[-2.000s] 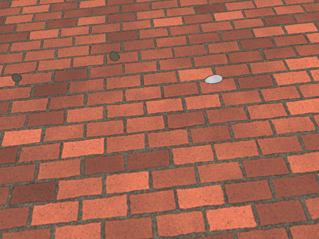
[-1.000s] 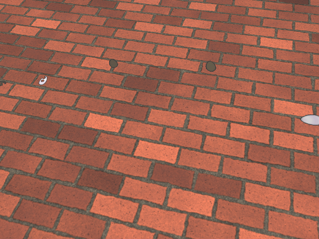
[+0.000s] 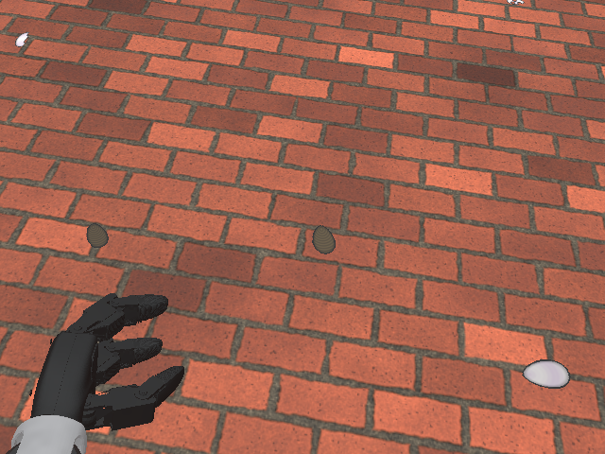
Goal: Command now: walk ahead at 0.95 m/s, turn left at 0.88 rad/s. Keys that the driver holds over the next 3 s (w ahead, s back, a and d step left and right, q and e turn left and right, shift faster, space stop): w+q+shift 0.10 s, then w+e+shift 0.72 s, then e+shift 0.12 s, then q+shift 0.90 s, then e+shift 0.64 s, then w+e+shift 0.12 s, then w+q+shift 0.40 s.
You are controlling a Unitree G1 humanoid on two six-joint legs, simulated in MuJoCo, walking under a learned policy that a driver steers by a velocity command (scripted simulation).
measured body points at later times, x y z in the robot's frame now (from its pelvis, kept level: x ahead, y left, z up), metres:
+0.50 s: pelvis +0.43 +0.09 -0.01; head +0.46 +0.11 +0.44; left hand +0.42 +0.37 -0.14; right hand +0.66 -0.14 -0.07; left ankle +0.51 +0.22 -0.71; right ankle +0.25 -0.10 -0.61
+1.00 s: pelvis +0.84 +0.02 +0.00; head +0.87 +0.00 +0.45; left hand +1.05 +0.25 -0.10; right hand +0.91 -0.29 -0.09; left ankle +0.80 +0.24 -0.59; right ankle +0.91 -0.03 -0.71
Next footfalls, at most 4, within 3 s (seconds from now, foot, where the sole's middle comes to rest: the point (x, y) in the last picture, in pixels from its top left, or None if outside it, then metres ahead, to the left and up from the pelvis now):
0.02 right None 0.21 -0.15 -0.75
0.42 left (155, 412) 0.55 0.23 -0.75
0.86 right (267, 248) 0.95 -0.04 -0.75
1.36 left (236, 169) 1.23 0.02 -0.75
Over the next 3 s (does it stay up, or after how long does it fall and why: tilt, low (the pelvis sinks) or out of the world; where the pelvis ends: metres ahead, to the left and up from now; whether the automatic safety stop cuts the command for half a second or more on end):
stays up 1.36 -0.21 0.01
